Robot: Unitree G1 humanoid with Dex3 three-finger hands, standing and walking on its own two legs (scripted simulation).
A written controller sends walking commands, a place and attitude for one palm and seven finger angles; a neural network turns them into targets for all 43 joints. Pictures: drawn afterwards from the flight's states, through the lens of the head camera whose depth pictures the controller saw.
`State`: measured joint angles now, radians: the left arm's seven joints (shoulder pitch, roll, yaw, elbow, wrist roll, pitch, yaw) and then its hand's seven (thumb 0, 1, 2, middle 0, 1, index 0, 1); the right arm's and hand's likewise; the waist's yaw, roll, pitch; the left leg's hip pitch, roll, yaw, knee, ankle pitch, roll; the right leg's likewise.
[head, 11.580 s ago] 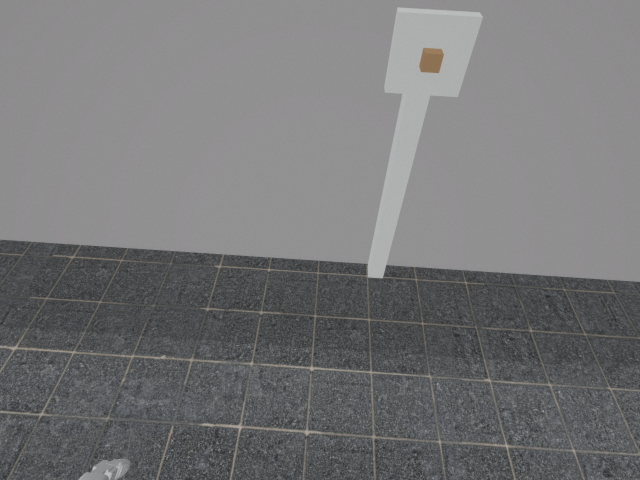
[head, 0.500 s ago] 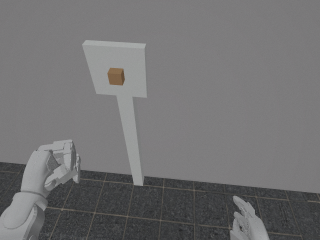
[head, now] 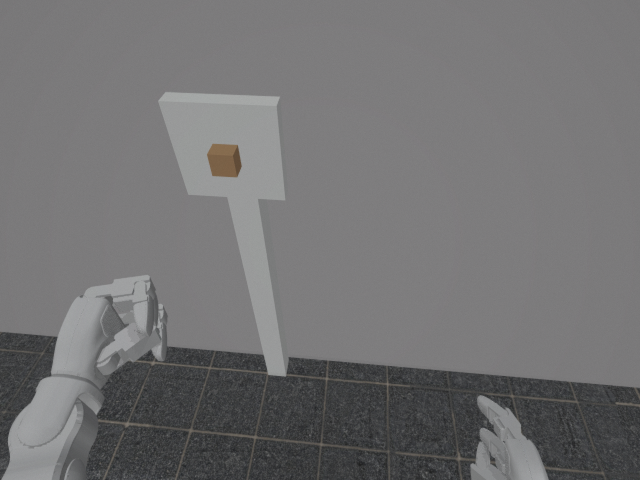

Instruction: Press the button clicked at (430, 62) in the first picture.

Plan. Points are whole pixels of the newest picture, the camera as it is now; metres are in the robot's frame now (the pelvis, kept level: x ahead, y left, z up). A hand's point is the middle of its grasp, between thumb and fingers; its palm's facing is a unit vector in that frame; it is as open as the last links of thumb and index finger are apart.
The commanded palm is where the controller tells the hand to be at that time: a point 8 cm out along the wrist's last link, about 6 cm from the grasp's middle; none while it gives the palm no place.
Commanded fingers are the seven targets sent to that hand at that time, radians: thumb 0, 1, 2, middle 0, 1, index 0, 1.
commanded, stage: aim a knuckle at the button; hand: left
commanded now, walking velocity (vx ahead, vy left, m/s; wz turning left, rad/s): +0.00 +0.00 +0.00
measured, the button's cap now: (225, 159) +0.55 +0.21 +0.12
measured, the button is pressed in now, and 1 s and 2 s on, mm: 0 0 0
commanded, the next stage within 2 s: press the button with the knuckle in 1.96 s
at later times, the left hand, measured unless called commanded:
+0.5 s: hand (186, 275) +0.32 +0.20 +0.11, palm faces +0.03 -1.00 -0.02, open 3.1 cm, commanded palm +0.29 +0.26 +0.11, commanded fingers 0.00 0.90 0.90 -1.30 -1.50 -1.30 -1.50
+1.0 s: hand (213, 230) +0.41 +0.20 +0.10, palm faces +0.01 -1.00 -0.02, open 3.1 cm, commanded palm +0.38 +0.25 +0.10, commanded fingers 0.00 0.90 0.90 -1.30 -1.50 -1.30 -1.50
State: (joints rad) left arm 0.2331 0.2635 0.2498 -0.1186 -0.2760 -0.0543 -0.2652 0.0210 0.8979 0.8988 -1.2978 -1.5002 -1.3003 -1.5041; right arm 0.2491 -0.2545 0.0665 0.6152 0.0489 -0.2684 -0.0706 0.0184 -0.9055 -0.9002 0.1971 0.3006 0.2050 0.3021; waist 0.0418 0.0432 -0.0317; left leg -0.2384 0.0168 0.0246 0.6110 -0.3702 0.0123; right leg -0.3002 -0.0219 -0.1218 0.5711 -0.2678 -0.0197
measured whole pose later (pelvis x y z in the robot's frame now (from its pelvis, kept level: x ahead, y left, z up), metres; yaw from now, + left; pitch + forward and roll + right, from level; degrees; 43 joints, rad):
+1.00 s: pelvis -0.01 +0.01 -0.01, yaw -2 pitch +6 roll +0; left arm -0.52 0.34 0.30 0.71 -0.19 -0.20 -0.24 0.02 0.90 0.90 -1.30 -1.50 -1.30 -1.50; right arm 0.29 -0.26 0.06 0.66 0.04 -0.14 -0.07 0.02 -0.91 -0.90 0.20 0.30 0.21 0.30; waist -0.04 0.01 -0.03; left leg -0.39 0.01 0.06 0.66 -0.37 0.02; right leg -0.48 -0.03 -0.09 0.63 -0.26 -0.01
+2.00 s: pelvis -0.01 +0.01 -0.02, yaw -2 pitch +10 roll -1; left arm -0.74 0.38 0.33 1.03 -0.13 -0.34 -0.21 0.02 0.90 0.90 -1.30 -1.50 -1.30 -1.50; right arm 0.32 -0.27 0.04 0.62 0.03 -0.02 -0.03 0.01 -0.91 -0.90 0.20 0.30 0.21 0.30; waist -0.08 0.01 -0.06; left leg -0.52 0.02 0.06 0.74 -0.40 0.02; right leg -0.60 -0.02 -0.08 0.69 -0.27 -0.02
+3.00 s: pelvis -0.02 +0.01 -0.02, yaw -2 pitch +16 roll -2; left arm -1.01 0.54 0.39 1.28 -0.06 -0.36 -0.22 0.02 0.90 0.90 -1.30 -1.50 -1.48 -1.50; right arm 0.40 -0.28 0.05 0.65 0.00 0.01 -0.03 0.01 -0.91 -0.90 0.20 0.30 0.21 0.30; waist -0.17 0.01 -0.05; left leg -0.68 0.03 0.04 0.81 -0.41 0.03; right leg -0.73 -0.02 -0.09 0.73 -0.27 -0.02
